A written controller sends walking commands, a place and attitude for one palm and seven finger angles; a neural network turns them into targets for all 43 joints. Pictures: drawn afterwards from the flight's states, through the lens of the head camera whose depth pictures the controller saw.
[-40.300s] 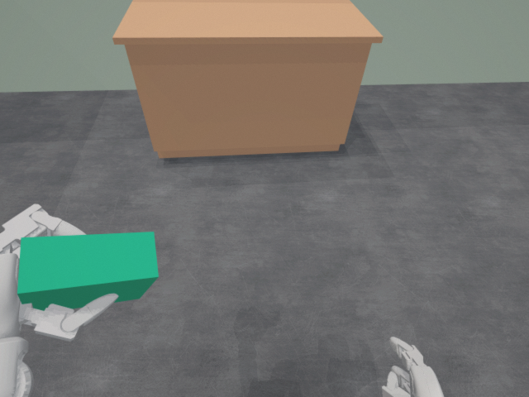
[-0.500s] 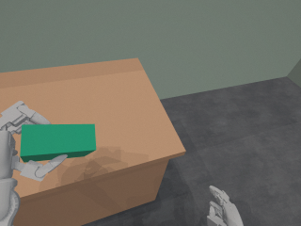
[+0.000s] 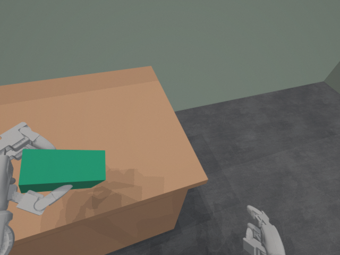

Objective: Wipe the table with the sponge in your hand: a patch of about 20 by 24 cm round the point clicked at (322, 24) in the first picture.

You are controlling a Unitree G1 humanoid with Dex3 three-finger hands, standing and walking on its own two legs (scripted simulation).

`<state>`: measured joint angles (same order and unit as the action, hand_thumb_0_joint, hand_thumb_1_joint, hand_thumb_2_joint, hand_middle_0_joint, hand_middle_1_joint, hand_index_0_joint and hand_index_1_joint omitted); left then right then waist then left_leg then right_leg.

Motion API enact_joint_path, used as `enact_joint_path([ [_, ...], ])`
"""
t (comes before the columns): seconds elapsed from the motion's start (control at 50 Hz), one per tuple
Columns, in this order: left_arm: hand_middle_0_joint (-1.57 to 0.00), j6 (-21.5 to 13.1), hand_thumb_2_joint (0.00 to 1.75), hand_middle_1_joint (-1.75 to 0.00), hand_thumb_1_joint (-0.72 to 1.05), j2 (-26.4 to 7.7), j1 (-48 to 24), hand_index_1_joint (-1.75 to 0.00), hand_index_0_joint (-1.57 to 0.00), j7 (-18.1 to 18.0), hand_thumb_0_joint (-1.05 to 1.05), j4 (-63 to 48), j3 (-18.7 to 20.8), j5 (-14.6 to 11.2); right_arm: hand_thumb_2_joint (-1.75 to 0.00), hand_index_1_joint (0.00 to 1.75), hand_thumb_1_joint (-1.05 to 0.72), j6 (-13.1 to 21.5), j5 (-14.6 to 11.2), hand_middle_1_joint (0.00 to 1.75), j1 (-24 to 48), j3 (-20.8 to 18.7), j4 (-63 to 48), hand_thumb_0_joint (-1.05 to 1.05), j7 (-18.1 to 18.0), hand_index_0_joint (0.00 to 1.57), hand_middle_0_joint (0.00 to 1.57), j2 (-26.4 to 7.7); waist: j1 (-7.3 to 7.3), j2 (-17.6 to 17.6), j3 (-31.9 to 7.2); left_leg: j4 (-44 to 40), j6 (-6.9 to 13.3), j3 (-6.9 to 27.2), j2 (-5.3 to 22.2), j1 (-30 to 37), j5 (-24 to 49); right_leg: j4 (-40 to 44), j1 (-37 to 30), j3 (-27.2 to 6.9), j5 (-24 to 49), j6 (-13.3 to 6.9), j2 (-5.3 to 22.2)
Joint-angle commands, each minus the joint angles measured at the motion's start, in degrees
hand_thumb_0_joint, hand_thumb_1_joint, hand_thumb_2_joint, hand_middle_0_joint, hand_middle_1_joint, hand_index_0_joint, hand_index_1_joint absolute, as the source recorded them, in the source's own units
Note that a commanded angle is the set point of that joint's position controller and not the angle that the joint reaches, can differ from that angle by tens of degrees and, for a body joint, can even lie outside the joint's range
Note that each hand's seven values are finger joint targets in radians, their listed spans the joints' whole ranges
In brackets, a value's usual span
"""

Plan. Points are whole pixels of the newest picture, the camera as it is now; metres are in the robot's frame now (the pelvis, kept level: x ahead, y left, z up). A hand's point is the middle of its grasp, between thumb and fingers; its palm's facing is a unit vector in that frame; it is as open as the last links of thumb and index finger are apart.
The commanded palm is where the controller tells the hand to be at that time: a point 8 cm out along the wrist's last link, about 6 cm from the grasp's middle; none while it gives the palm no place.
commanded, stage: come to a stop and stand still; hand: left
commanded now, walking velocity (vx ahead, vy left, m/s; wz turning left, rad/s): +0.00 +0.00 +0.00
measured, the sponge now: (75, 171) +0.24 +0.20 +0.12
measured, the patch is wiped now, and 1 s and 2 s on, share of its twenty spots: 0.00 0.00 0.00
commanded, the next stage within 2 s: look again from close up in 0.52 s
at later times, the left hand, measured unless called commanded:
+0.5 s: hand (55, 176) +0.21 +0.21 +0.16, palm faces +0.35 -0.86 -0.37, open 9.6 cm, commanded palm +0.15 +0.25 +0.17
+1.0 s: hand (50, 174) +0.21 +0.22 +0.16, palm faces +0.36 -0.86 -0.37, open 9.6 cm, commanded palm +0.16 +0.26 +0.17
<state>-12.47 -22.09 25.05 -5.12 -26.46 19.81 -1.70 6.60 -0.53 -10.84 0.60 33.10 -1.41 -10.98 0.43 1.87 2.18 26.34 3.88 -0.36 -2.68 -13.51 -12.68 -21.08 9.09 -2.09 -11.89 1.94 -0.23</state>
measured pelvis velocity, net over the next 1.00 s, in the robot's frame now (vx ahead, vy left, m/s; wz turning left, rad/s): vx -0.01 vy -0.02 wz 0.00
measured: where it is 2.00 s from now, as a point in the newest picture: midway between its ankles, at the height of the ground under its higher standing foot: outside the picture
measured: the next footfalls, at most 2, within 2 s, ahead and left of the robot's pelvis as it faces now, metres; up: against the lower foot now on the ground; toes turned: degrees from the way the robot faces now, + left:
none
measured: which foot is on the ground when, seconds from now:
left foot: down 0.00-1.00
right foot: down 0.00-1.00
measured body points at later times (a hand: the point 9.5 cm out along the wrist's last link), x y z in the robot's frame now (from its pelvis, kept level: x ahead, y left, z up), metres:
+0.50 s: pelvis -0.01 -0.03 +0.00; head +0.00 -0.02 +0.45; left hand +0.18 +0.26 +0.18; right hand +0.16 -0.26 -0.07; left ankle +0.01 +0.07 -0.74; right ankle -0.01 -0.15 -0.74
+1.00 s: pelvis -0.01 -0.02 +0.00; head +0.00 +0.00 +0.45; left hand +0.19 +0.27 +0.18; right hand +0.17 -0.25 -0.07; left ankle +0.01 +0.07 -0.74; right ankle -0.01 -0.15 -0.74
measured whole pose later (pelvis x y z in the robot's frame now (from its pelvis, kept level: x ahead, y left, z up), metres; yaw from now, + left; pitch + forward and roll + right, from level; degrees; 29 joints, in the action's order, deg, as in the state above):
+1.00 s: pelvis -0.01 -0.02 +0.00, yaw +0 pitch -1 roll -1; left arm -9.9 -20.6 24.9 -6.2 -25.9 18.3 -2.2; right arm 5.0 -1.0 -11.6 0.9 33.6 -2.8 -11.2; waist 1.1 0.5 1.4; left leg 24.8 2.5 -0.1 -1.4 -12.7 -11.5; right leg -20.4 8.8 -1.9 -10.9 0.5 -1.5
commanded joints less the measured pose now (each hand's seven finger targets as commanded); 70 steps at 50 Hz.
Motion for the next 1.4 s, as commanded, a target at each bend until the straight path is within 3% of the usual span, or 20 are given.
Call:
enact_joint_path([
  [0.0, -1.2, -4.2, 1.3, -1.6, 0.1, -8.6, -4.2, -1.6, -1.2, -1.6, 0.0, -14.7, 6.4, -0.9, -0.9, 0.3, -0.9, 2.9, -0.1, 0.3, 4.3, -2.9, -8.6, 0.0, -0.9, 0.2, 0.2, -7.8, 0.61, -7.6, -10.2, -5.3, -4.0, 5.1, 7.6, 3.6, 15.1, 0.0, -3.8, 0.2, 12.5, -3.0, 2.1],
  [0.24, -1.2, -1.9, 1.3, -1.6, 0.1, -6.8, -5.4, -1.6, -1.2, -1.8, 0.0, -8.9, 4.6, -1.1, -0.9, 0.3, -0.9, 2.0, -0.4, 0.3, 4.6, -3.0, -8.2, 0.0, -1.6, 0.2, 0.2, -7.9, 0.55, -2.6, -8.2, -5.6, -2.5, 4.6, 6.7, 3.5, 5.9, 3.7, -1.3, -3.3, 9.3, -3.1, 3.2],
  [0.38, -1.2, -1.7, 1.3, -1.6, 0.1, -9.5, -6.9, -1.6, -1.2, -2.4, 0.0, -11.8, 6.3, -0.8, -0.9, 0.3, -0.9, 2.1, -0.4, 0.3, 5.8, -2.9, -8.3, 0.0, -1.8, 0.2, 0.2, -7.7, 0.67, -4.3, -7.7, -6.2, -2.1, 4.7, 6.4, 3.0, 2.9, 4.5, -1.0, -3.7, 6.1, -3.2, 3.3],
  [0.4, -1.2, -1.8, 1.3, -1.6, 0.1, -7.7, -6.2, -1.6, -1.2, -2.2, 0.0, -11.3, 4.9, -0.9, -0.9, 0.3, -0.9, 2.0, -0.3, 0.3, 5.5, -2.7, -8.5, 0.0, -1.7, 0.2, 0.2, -7.7, 0.7, -3.6, -7.6, -6.1, -2.0, 4.5, 6.2, 3.0, 2.2, 4.7, -0.6, -3.8, 5.1, -3.2, 3.1],
  [0.96, -1.2, -1.3, 1.3, -1.6, 0.1, -7.6, -4.7, -1.6, -1.2, -2.3, 0.0, -12.4, 4.9, -0.7, -0.9, 0.3, -0.9, 1.7, -0.6, 0.3, 4.7, -2.8, -8.6, 0.0, -1.7, 0.2, 0.2, -7.5, 0.51, -5.6, -8.2, -6.8, -2.1, 5.3, 7.6, 3.3, 5.5, 2.7, -2.2, -2.7, 8.1, -3.2, 3.0],
  [0.98, -1.2, -9.7, 1.3, -1.6, 0.1, -54.8, -56.8, -1.6, -1.2, -2.7, 0.0, -29.5, 19.9, 1.5, -0.9, 0.3, -0.9, 0.3, -4.0, 0.3, -3.0, 8.8, -16.2, 0.0, -6.2, 0.2, 0.2, -11.5, -2.31, -21.7, -1.6, -9.7, 1.0, 6.2, 5.8, -14.4, -9.2, -4.7, -12.4, 1.3, -1.2, 1.3, -2.8],
  [1.0, -1.2, 1.3, 1.3, -1.6, 0.1, -25.1, -41.1, -1.6, -1.2, -0.7, 0.0, 1.2, 18.3, 9.9, -0.9, 0.3, -0.9, 3.1, 3.4, 0.3, 4.4, -1.2, -4.5, 0.0, -5.1, 0.2, 0.2, -6.2, 2.8, -16.2, -10.2, -2.7, -4.1, 2.1, 4.4, 4.6, 10.7, -9.1, 2.0, 4.0, 3.3, -3.7, -2.4],
  [1.02, -1.2, 3.8, 1.3, -1.6, 0.1, -17.1, -26.9, -1.6, -1.2, 0.9, 0.0, 4.8, 7.5, 6.0, -0.9, 0.3, -0.9, 3.6, 3.6, 0.3, 1.4, -2.6, -4.2, 0.0, -1.1, 0.2, 0.2, -9.9, -0.42, -9.7, -8.3, -2.9, -7.3, 3.3, 4.1, 5.7, 22.0, -5.9, 5.9, 7.7, 5.3, -4.2, -3.2],
  [1.04, -1.2, 5.8, 1.3, -1.6, 0.1, -16.8, -20.6, -1.6, -1.2, 1.6, 0.0, 1.7, 10.6, 5.2, -0.9, 0.3, -0.9, 2.0, 2.5, 0.3, 0.0, -4.1, -4.1, 0.0, -0.1, 0.2, 0.2, -12.6, 1.35, -10.0, -17.6, -1.4, -7.5, 2.9, 5.6, 13.0, 26.9, -6.6, 6.6, 6.6, 7.3, -3.8, -3.6],
  [1.06, -1.2, 9.0, 1.3, -1.6, 0.1, -9.2, -17.9, -1.6, -1.2, 3.8, 0.0, 0.1, 5.4, 0.3, -0.9, 0.3, -0.9, 2.2, 1.4, 0.3, 4.3, -3.6, -6.1, 0.0, -0.1, 0.2, 0.2, -11.2, 3.96, -10.3, -20.5, -0.7, -7.5, 2.4, 4.4, 14.2, 26.0, -6.7, 4.9, 6.5, 7.5, -3.8, -2.5],
  [1.08, -1.2, 12.9, 1.3, -1.6, 0.1, -8.0, -12.0, -1.6, -1.2, 5.4, 0.0, 4.2, 5.6, -3.1, -0.9, 0.3, -0.9, 2.0, 0.3, 0.3, 5.8, -3.2, -5.6, 0.0, 0.0, 0.2, 0.2, -11.8, 4.21, -9.7, -18.6, -0.7, -7.3, 1.7, 4.4, 13.3, 21.5, -6.0, 4.4, 6.9, 7.2, -3.9, -2.8],
  [1.12, -1.2, 16.0, 1.3, -1.6, 0.1, -7.8, -9.7, -1.6, -1.2, 7.8, 0.0, -0.7, 3.1, -4.3, -0.9, 0.3, -0.9, 2.0, -0.4, 0.3, 7.7, -2.7, -5.7, 0.0, 0.9, 0.2, 0.2, -11.9, 4.93, -6.1, -14.3, -1.6, -6.0, 1.4, 3.9, 9.1, 17.5, -5.4, 3.3, 8.0, 9.4, -3.8, -1.5],
  [1.18, -1.2, 16.5, 1.3, -1.6, 0.1, -11.9, -7.8, -1.6, -1.2, 6.4, 0.0, -7.0, 0.8, 4.7, -0.9, 0.3, -0.9, -0.1, -0.9, 0.3, 11.0, -1.4, -8.2, 0.0, 1.6, 0.2, 0.2, -11.2, 3.4, -3.4, -7.9, -2.3, -3.4, 0.5, 3.7, 3.6, 8.8, -5.4, 6.1, 7.2, 4.5, -3.4, -2.5],
  [1.2, -1.2, 14.4, 1.3, -1.6, 0.1, -12.1, -9.9, -1.6, -1.2, 5.1, 0.0, -9.9, 0.0, 7.7, -0.9, 0.3, -0.9, -0.4, 0.4, 0.3, 10.9, -1.3, -8.8, 0.0, 1.7, 0.2, 0.2, -10.5, 2.35, -2.5, -6.1, -2.4, -3.3, 1.5, 3.6, 1.6, 7.4, -5.7, 7.0, 7.5, 3.4, -3.5, -2.2],
  [1.24, -1.2, 9.5, 1.3, -1.6, 0.1, -16.8, -11.3, -1.6, -1.2, 1.2, 0.0, -13.9, 4.9, 9.8, -0.9, 0.3, -0.9, -0.6, 1.5, 0.3, 10.5, -2.0, -8.8, 0.0, 0.8, 0.2, 0.2, -10.3, 1.86, -1.4, -8.9, -1.4, -2.7, 2.1, 3.6, 1.9, 4.0, -6.6, 7.7, 6.9, 0.2, -3.1, -2.4],
  [1.26, -1.2, 7.0, 1.3, -1.6, 0.1, -18.4, -12.4, -1.6, -1.2, -0.6, 0.0, -16.3, 6.7, 10.0, -0.9, 0.3, -0.9, -0.4, 1.9, 0.3, 10.3, -2.0, -8.8, 0.0, 0.3, 0.2, 0.2, -9.8, 2.02, -1.9, -10.5, -1.1, -2.7, 2.4, 3.6, 2.1, 2.3, -7.1, 8.0, 6.7, -1.5, -3.0, -2.5],
  [1.28, -1.2, 5.1, 1.3, -1.6, 0.1, -23.9, -15.5, -1.6, -1.2, -2.8, 0.0, -19.7, 11.3, 10.0, -0.9, 0.3, -0.9, -0.4, 1.8, 0.3, 9.6, -2.1, -8.4, 0.0, -0.3, 0.2, 0.2, -10.1, 2.59, -4.5, -11.8, -0.7, -2.7, 1.8, 3.5, 2.4, 0.2, -6.7, 8.3, 5.7, -3.0, -3.1, -2.8],
  [1.3, -1.2, 3.2, 1.3, -1.6, 0.1, -21.1, -15.9, -1.6, -1.2, -4.3, 0.0, -19.3, 10.1, 10.2, -0.9, 0.3, -0.9, 0.1, 2.4, 0.3, 9.0, -2.0, -8.4, 0.0, -0.6, 0.2, 0.2, -8.2, 3.08, -5.7, -14.1, -0.2, -3.0, 2.0, 2.9, 2.4, 0.2, -7.1, 7.5, 5.8, -3.9, -3.3, -2.3],
  [1.34, -1.2, 1.1, 1.3, -1.6, 0.1, -20.5, -16.1, -1.6, -1.2, -6.9, 0.0, -14.7, 10.3, 11.1, -0.9, 0.3, -0.9, 0.3, 2.2, 0.3, 7.6, -2.3, -5.5, 0.0, -0.8, 0.2, 0.2, -7.8, 2.06, -8.4, -12.2, 1.1, -3.3, 2.0, 2.7, 1.8, -1.1, -7.0, 9.0, 5.2, -4.3, -3.3, -2.4],
  [1.38, -1.2, 3.1, 1.3, -1.6, 0.1, -23.6, -18.2, -1.6, -1.2, -7.9, 0.0, -8.8, 11.5, 12.4, -0.9, 0.3, -0.9, -0.4, 1.8, 0.3, 6.0, -2.5, -3.7, 0.0, -1.1, 0.2, 0.2, -8.8, 1.25, -12.7, -9.5, 1.8, -3.0, 1.5, 2.2, 0.6, -3.7, -5.6, 10.2, 4.0, -5.7, -3.5, -1.8],
])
